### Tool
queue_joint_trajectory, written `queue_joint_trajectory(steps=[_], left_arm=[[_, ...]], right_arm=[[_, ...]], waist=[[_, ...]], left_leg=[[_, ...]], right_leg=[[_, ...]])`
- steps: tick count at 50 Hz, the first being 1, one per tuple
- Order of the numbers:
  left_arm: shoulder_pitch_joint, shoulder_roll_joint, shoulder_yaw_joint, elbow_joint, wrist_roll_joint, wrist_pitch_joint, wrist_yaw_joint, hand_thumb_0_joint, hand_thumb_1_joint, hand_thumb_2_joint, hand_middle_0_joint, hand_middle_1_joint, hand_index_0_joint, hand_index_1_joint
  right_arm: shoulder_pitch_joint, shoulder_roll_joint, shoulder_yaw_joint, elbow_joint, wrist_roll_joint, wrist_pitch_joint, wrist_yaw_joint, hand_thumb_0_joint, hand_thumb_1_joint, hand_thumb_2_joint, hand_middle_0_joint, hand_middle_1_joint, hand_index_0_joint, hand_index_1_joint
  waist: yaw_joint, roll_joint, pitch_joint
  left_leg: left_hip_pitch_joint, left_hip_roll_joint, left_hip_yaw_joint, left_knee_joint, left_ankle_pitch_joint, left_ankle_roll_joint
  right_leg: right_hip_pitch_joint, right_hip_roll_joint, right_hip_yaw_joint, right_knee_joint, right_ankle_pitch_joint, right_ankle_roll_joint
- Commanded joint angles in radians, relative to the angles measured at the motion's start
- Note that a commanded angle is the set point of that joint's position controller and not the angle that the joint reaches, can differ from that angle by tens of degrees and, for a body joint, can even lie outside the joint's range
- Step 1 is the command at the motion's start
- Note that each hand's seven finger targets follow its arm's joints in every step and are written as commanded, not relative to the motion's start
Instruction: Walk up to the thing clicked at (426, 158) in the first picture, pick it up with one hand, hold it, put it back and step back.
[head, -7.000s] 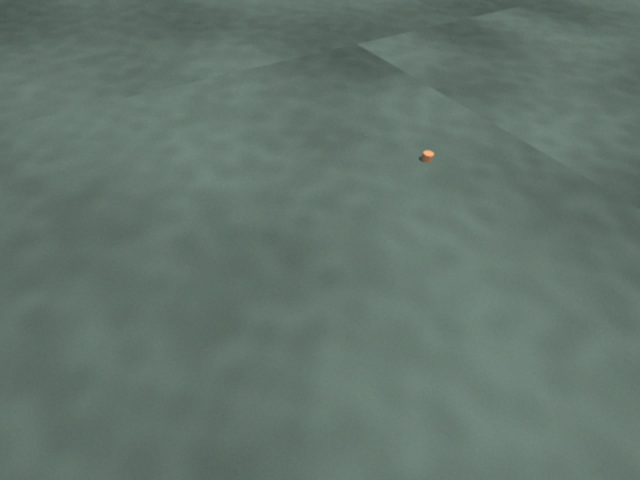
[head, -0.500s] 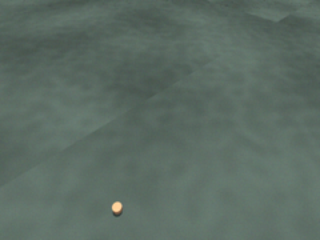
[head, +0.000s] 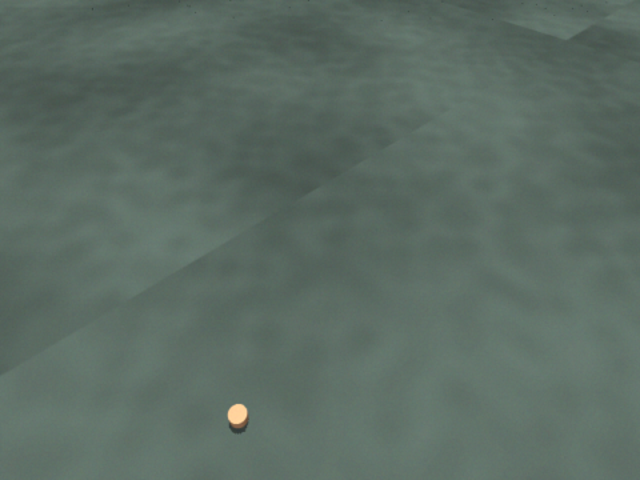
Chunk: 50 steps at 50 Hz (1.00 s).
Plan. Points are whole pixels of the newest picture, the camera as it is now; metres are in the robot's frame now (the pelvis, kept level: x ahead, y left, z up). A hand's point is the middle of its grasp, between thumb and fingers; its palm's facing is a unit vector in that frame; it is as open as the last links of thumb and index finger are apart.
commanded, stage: stand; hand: left
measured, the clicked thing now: (238, 416) +0.46 +0.21 -0.76
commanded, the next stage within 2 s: none
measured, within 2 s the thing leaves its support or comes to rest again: neither
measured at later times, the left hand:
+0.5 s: hand out of the picture +0.09 +0.25 -0.15, palm faces -0.03 -0.94 -0.34, open 7.4 cm
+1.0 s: hand out of the picture +0.08 +0.25 -0.15, palm faces -0.03 -0.94 -0.34, open 7.4 cm
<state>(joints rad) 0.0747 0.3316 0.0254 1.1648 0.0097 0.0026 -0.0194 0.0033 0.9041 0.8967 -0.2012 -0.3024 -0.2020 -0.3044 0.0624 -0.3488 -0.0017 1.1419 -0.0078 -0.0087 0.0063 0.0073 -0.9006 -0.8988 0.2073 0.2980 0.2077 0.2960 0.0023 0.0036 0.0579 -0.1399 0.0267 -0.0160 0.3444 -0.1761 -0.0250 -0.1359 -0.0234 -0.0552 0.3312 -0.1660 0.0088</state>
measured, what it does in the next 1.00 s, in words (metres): stands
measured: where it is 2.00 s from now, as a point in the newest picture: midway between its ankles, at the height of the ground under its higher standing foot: outside the picture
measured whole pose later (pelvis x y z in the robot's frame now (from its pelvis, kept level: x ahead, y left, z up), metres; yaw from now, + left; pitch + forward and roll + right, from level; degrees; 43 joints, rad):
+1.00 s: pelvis +0.01 +0.00 +0.00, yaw +0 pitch -2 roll +0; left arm 0.11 0.35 0.00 1.14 0.01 -0.01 -0.01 0.00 0.90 0.90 -0.20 -0.30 -0.20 -0.30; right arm 0.11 -0.35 0.00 1.14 -0.01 0.00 0.01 0.01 -0.90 -0.90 0.21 0.30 0.21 0.30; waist 0.00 0.01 0.04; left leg -0.10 0.03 -0.01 0.31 -0.17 -0.03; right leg -0.11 -0.02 -0.05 0.32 -0.17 0.00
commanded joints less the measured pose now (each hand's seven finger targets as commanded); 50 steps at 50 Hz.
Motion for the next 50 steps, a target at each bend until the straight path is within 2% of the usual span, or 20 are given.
queue_joint_trajectory(steps=[1,3,4,7,11,15,25,30,36,40,46,50], left_arm=[[-0.049,0.214,0.035,-0.066,0.0,-0.033,0.019,0.0,0.9,0.9,-0.2,-0.3,-0.2,-0.3],[-0.044,0.217,0.031,-0.067,-0.002,-0.033,0.021,0.0,0.9,0.9,-0.2,-0.3,-0.2,-0.3],[-0.042,0.217,0.031,-0.068,0.001,-0.033,0.022,0.0,0.9,0.9,-0.2,-0.3,-0.2,-0.3],[-0.044,0.219,0.026,-0.066,0.0,-0.03,0.021,0.0,0.9,0.9,-0.2,-0.3,-0.2,-0.3],[-0.037,0.216,0.023,-0.072,-0.003,-0.035,0.023,0.0,0.9,0.9,-0.2,-0.3,-0.2,-0.3],[-0.046,0.224,0.022,-0.08,-0.005,-0.036,0.022,0.0,0.9,0.9,-0.2,-0.3,-0.2,-0.3],[-0.039,0.232,0.018,-0.084,-0.003,-0.038,0.025,0.0,0.9,0.9,-0.2,-0.3,-0.2,-0.3],[-0.029,0.233,0.016,-0.085,-0.003,-0.039,0.026,0.0,0.9,0.9,-0.2,-0.3,-0.2,-0.3],[-0.028,0.235,0.018,-0.084,-0.001,-0.036,0.026,0.0,0.9,0.9,-0.2,-0.3,-0.2,-0.3],[-0.015,0.234,0.018,-0.085,0.0,-0.038,0.026,0.0,0.9,0.9,-0.2,-0.3,-0.2,-0.3],[-0.01,0.23,0.016,-0.086,0.0,-0.035,0.024,0.0,0.9,0.9,-0.2,-0.3,-0.2,-0.3],[-0.013,0.234,0.017,-0.089,0.0,-0.037,0.025,0.0,0.9,0.9,-0.2,-0.3,-0.2,-0.3]], right_arm=[[-0.04,-0.208,-0.032,-0.061,-0.011,-0.026,-0.014,0.0,-0.9,-0.9,0.2,0.3,0.2,0.3],[-0.047,-0.211,-0.032,-0.06,-0.008,-0.028,-0.013,0.0,-0.9,-0.9,0.2,0.3,0.2,0.3],[-0.05,-0.217,-0.034,-0.06,-0.007,-0.027,-0.014,0.0,-0.9,-0.9,0.2,0.3,0.2,0.3],[-0.038,-0.208,-0.03,-0.056,-0.005,-0.023,-0.012,0.0,-0.9,-0.9,0.2,0.3,0.2,0.3],[-0.035,-0.221,-0.035,-0.057,-0.006,-0.024,-0.01,0.0,-0.9,-0.9,0.2,0.3,0.2,0.3],[-0.028,-0.212,-0.031,-0.059,-0.008,-0.028,-0.01,0.0,-0.9,-0.9,0.2,0.3,0.2,0.3],[-0.012,-0.211,-0.031,-0.055,-0.004,-0.022,-0.009,0.0,-0.9,-0.9,0.2,0.3,0.2,0.3],[-0.011,-0.212,-0.032,-0.059,-0.003,-0.02,-0.009,0.0,-0.9,-0.9,0.2,0.3,0.2,0.3],[-0.003,-0.213,-0.03,-0.06,-0.004,-0.017,-0.011,0.0,-0.9,-0.9,0.2,0.3,0.2,0.3],[-0.008,-0.218,-0.032,-0.063,-0.004,-0.019,-0.01,0.0,-0.9,-0.9,0.2,0.3,0.2,0.3],[-0.009,-0.217,-0.03,-0.064,-0.004,-0.02,-0.011,0.0,-0.9,-0.9,0.2,0.3,0.2,0.3],[0.0,-0.219,-0.03,-0.063,-0.003,-0.021,-0.012,0.0,-0.9,-0.9,0.2,0.3,0.2,0.3]], waist=[[-0.003,0.023,-0.128],[0.002,0.02,-0.12],[0.001,0.014,-0.122],[-0.001,-0.007,-0.072],[0.001,-0.005,-0.092],[-0.001,0.0,-0.1],[-0.006,-0.006,-0.088],[-0.005,-0.004,-0.108],[-0.007,-0.006,-0.078],[-0.004,0.004,-0.092],[0.0,0.008,-0.071],[0.0,0.0,-0.096]], left_leg=[[0.008,0.109,-0.08,-0.058,0.162,0.032],[0.029,0.109,-0.08,-0.06,0.194,0.028],[0.037,0.109,-0.078,-0.053,0.182,0.03],[0.008,0.102,-0.085,-0.082,0.102,0.024],[0.016,0.109,-0.083,-0.073,0.125,0.033],[0.019,0.109,-0.08,-0.08,0.166,0.026],[0.02,0.105,-0.078,-0.082,0.139,0.027],[0.033,0.109,-0.076,-0.07,0.172,0.03],[0.021,0.105,-0.074,-0.079,0.109,0.031],[0.039,0.109,-0.075,-0.073,0.135,0.032],[0.019,0.106,-0.079,-0.087,0.106,0.028],[0.031,0.112,-0.078,-0.075,0.152,0.033]], right_leg=[[0.077,-0.124,0.113,-0.045,0.137,-0.02],[0.064,-0.12,0.106,-0.042,0.148,-0.018],[0.06,-0.121,0.107,-0.045,0.146,-0.018],[0.03,-0.114,0.105,-0.061,0.058,-0.014],[0.054,-0.12,0.108,-0.06,0.089,-0.019],[0.065,-0.121,0.105,-0.046,0.124,-0.022],[0.058,-0.119,0.104,-0.061,0.107,-0.02],[0.074,-0.123,0.105,-0.056,0.148,-0.022],[0.051,-0.12,0.106,-0.068,0.092,-0.021],[0.054,-0.12,0.106,-0.067,0.118,-0.02],[0.042,-0.114,0.104,-0.068,0.071,-0.02],[0.069,-0.12,0.105,-0.058,0.127,-0.021]])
